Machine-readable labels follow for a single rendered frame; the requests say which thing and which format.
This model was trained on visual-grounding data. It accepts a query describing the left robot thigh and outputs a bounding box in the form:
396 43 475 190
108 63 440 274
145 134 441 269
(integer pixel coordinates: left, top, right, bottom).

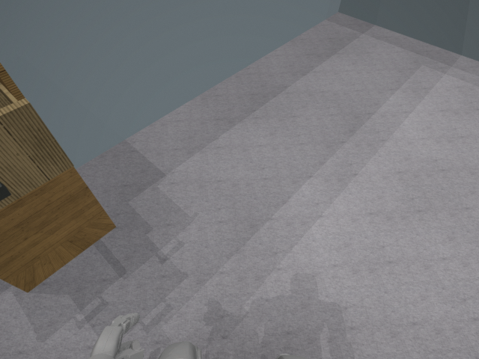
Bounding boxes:
159 341 202 359

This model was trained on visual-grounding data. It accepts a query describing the robot left hand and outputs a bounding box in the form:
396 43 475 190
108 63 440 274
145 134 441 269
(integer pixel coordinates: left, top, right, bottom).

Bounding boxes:
90 313 144 359

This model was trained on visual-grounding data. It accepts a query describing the cabinet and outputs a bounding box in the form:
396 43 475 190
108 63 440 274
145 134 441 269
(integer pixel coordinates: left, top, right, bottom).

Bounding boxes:
0 63 116 292

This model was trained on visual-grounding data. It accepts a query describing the drawer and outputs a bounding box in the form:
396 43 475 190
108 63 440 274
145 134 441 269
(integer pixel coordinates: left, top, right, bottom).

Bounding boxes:
0 82 74 209

